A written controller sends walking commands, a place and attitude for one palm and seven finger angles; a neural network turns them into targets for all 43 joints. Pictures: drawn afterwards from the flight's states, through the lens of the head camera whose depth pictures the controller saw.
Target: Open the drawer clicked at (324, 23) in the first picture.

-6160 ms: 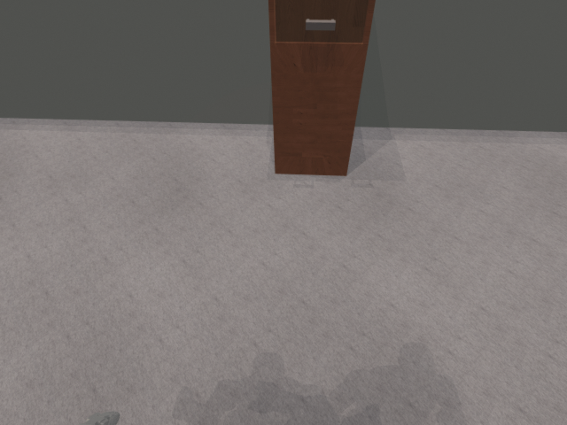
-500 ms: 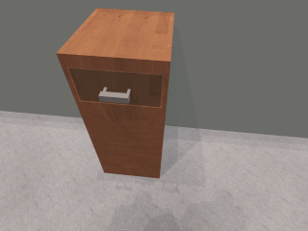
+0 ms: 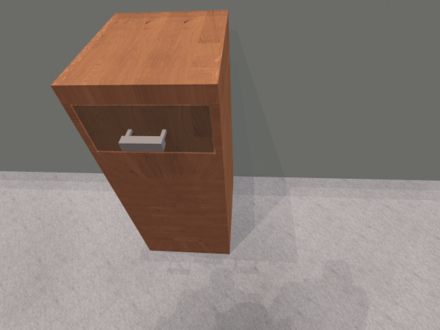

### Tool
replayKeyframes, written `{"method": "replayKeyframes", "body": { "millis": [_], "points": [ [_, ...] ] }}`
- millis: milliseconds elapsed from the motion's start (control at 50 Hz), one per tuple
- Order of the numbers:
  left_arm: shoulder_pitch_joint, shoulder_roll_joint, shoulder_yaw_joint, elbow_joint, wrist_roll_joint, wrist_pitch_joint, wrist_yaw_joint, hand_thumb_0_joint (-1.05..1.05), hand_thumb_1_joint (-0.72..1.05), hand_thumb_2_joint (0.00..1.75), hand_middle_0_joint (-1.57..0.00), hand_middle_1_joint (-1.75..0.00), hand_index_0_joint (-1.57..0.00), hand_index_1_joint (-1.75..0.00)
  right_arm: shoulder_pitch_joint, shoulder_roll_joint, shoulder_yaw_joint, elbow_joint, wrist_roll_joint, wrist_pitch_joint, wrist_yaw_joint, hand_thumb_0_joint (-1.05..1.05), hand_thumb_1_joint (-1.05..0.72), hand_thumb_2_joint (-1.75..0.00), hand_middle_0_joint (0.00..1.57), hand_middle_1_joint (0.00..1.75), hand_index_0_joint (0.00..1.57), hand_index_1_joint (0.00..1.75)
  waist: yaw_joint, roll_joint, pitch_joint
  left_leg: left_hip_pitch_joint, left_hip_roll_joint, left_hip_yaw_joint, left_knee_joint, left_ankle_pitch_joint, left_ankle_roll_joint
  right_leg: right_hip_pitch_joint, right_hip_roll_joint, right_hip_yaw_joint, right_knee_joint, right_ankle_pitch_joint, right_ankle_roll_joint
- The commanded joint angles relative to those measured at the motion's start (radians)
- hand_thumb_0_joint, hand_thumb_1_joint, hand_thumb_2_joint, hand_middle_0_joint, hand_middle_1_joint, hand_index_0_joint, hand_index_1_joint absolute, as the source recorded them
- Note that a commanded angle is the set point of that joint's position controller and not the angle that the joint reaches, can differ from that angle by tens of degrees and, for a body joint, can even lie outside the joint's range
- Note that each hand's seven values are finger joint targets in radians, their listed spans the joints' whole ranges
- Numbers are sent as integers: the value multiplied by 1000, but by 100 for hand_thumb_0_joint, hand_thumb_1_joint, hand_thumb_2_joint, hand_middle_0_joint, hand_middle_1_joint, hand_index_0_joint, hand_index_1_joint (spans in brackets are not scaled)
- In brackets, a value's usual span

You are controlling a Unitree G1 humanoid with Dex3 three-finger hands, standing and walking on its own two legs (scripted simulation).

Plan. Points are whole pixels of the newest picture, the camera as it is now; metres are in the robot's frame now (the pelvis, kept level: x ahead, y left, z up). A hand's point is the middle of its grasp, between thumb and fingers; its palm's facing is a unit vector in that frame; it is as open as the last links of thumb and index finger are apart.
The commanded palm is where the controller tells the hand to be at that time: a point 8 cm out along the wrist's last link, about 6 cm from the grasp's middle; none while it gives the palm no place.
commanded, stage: come to a stop and stand still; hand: left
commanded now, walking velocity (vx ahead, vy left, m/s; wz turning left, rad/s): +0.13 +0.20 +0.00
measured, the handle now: (144, 137) +0.55 +0.24 +0.02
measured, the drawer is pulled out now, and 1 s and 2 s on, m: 0.00 0.00 0.00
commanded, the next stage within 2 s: look again from close up in 1.04 s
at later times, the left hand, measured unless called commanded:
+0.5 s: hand out of the picture -0.01 +0.21 -0.16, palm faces +0.09 -0.97 -0.21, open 7.3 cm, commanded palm none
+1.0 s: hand out of the picture +0.00 +0.21 -0.17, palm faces +0.04 -0.98 -0.17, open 7.3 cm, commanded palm none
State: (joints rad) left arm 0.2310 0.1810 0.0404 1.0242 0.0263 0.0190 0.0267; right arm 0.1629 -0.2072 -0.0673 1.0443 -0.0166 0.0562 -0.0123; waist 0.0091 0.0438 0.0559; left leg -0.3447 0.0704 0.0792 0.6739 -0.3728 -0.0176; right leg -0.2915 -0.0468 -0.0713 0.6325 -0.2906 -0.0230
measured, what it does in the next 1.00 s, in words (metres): steps on the spot: left foot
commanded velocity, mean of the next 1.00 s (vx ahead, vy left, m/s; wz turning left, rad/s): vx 0.02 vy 0.03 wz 0.00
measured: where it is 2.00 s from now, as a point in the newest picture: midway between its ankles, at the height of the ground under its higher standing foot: outside the picture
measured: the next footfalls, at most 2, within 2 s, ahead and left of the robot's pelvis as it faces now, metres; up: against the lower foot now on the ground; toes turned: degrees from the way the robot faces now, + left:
left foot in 0.40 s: -0.02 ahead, +0.15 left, +0.00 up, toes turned +3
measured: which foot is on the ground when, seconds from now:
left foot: up 0.00-0.38, down 0.40-1.00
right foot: down 0.00-1.00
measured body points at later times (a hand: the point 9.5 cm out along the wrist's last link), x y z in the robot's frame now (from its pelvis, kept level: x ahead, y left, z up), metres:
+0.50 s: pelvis -0.01 +0.02 +0.01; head +0.00 +0.03 +0.46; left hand -0.02 +0.26 -0.15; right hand +0.00 -0.20 -0.14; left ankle -0.06 +0.15 -0.73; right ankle +0.02 -0.10 -0.73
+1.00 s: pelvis +0.01 +0.04 +0.01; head +0.03 +0.05 +0.46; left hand +0.00 +0.26 -0.15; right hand -0.01 -0.16 -0.15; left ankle -0.06 +0.15 -0.73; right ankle +0.02 -0.10 -0.73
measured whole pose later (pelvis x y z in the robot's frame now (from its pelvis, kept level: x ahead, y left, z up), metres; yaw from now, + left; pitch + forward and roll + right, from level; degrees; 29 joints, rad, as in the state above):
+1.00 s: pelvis +0.01 +0.04 +0.01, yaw +0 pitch -1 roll +0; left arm 0.27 0.14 0.01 1.17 0.01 0.00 0.03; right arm 0.32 -0.11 0.00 1.15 -0.01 -0.02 -0.05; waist 0.01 0.00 0.03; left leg -0.05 0.02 0.05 0.40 -0.34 0.00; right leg -0.21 -0.06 -0.06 0.44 -0.21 0.03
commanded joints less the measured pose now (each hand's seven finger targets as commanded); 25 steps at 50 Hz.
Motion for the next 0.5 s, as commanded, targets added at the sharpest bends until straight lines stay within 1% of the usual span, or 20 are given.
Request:
{"method": "replayKeyframes", "body": {
  "millis": [0,20,40,60,100,140,160,200,220,240,280,300,320,340,360,380,400,420,440,480],
  "points": [
    [-25,172,26,-64,2,-13,9,0,90,90,-20,-30,-20,-30,33,-63,-11,-38,-1,-4,15,0,-90,-90,20,30,20,30,-6,-219,72,-50,-16,-94,259,-25,20,-139,-271,347,-487,-240,-106],
    [-35,175,31,-68,3,-15,12,0,90,90,-20,-30,-20,-30,71,-63,-9,-27,-1,-9,16,0,-90,-90,20,30,20,30,-13,-181,41,-57,-16,-90,258,-10,14,-85,-268,310,-459,-163,-107],
    [-25,174,32,-73,2,-18,11,0,90,90,-20,-30,-20,-30,83,-57,-7,-23,-3,-13,17,0,-90,-90,20,30,20,30,-3,-179,27,-60,-19,-85,258,10,10,-50,-257,278,-440,-106,-103],
    [-2,169,32,-68,0,-20,10,0,90,90,-20,-30,-20,-30,84,-59,-5,-25,-4,-16,17,0,-90,-90,20,30,20,30,9,-180,10,-71,-24,-85,245,18,5,-2,-250,270,-429,-60,-104],
    [37,174,40,-59,0,-24,10,0,90,90,-20,-30,-20,-30,78,-60,-3,-37,-4,-21,14,0,-90,-90,20,30,20,30,31,-175,-19,-96,-25,-83,197,-3,-5,94,-268,279,-411,12,-124],
    [70,177,45,-48,2,-25,10,0,90,90,-20,-30,-20,-30,72,-54,2,-45,-3,-25,12,0,-90,-90,20,30,20,30,50,-167,-40,-87,-29,-74,130,-35,-8,154,-276,283,-399,73,-136],
    [85,179,47,-40,2,-25,9,0,90,90,-20,-30,-20,-30,65,-50,3,-51,-2,-26,11,0,-90,-90,20,30,20,30,58,-178,-43,-85,-33,-70,100,-50,-8,172,-279,287,-391,117,-141],
    [93,190,51,-30,4,-25,10,0,90,90,-20,-30,-20,-30,73,-49,8,-55,0,-30,7,0,-90,-90,20,30,20,30,63,-193,-81,-69,-38,-66,38,-71,-7,225,-286,293,-370,208,-156],
    [89,192,52,-28,4,-23,10,0,90,90,-20,-30,-20,-30,86,-45,9,-53,3,-31,6,0,-90,-90,20,30,20,30,59,-205,-84,-36,-39,-59,9,-73,-5,206,-288,290,-369,196,-157],
    [75,193,54,-28,4,-22,11,0,90,90,-20,-30,-20,-30,110,-40,12,-46,3,-34,5,0,-90,-90,20,30,20,30,48,-203,-104,-9,-45,-55,-38,-57,-2,212,-274,277,-362,206,-151],
    [51,183,48,-18,0,-18,9,0,90,90,-20,-30,-20,-30,157,-27,17,-23,4,-39,0,0,-90,-90,20,30,20,30,26,-215,-110,87,-60,-33,-155,18,3,161,-230,237,-350,163,-118],
    [33,175,43,-12,-5,-16,8,0,90,90,-20,-30,-20,-30,189,-25,21,-5,4,-43,-2,0,-90,-90,20,30,20,30,8,-219,-107,167,-64,-23,-239,83,7,108,-207,214,-339,119,-92],
    [11,153,38,-8,-10,-12,7,0,90,90,-20,-30,-20,-30,217,-24,23,10,5,-48,-4,0,-90,-90,20,30,20,30,-11,-187,-92,239,-49,-31,-305,131,14,38,-171,183,-317,41,-62],
    [9,122,27,-10,-15,-8,6,0,90,90,-20,-30,-20,-30,225,-49,24,16,1,-53,-6,0,-90,-90,20,30,20,30,-12,-98,-72,268,3,-85,-341,129,32,-31,-119,146,-279,-28,-31],
    [11,88,20,-12,-17,-7,2,0,90,90,-20,-30,-20,-30,213,-76,21,10,-4,-58,-9,0,-90,-90,20,30,20,30,-5,0,-51,212,86,-174,-376,133,63,-37,-61,83,-233,-13,1],
    [17,68,14,-14,-15,-10,-2,0,90,90,-20,-30,-20,-30,183,-104,24,-3,-5,-58,-11,0,-90,-90,20,30,20,30,12,16,-34,123,138,-211,-399,98,81,5,-36,34,-208,20,18],
    [12,64,8,4,-12,-7,-4,0,90,90,-20,-30,-20,-30,135,-97,26,4,-3,-60,-13,0,-90,-90,20,30,20,30,22,55,-12,55,131,-196,-440,33,76,60,-32,10,-195,57,31],
    [18,65,4,16,-10,-5,-5,0,90,90,-20,-30,-20,-30,116,-94,28,4,0,-62,-14,0,-90,-90,20,30,20,30,26,100,12,14,119,-197,-468,3,71,92,-32,9,-181,76,32],
    [29,66,-1,33,-8,-7,-5,0,90,90,-20,-30,-20,-30,109,-81,33,7,1,-63,-16,0,-90,-90,20,30,20,30,30,89,29,10,103,-179,-467,22,66,107,-37,18,-187,108,31],
    [59,71,-9,63,-10,-14,-4,0,90,90,-20,-30,-20,-30,127,-66,40,19,4,-69,-20,0,-90,-90,20,30,20,30,27,51,11,58,73,-136,-421,125,53,127,-53,39,-221,172,26]
  ]
}}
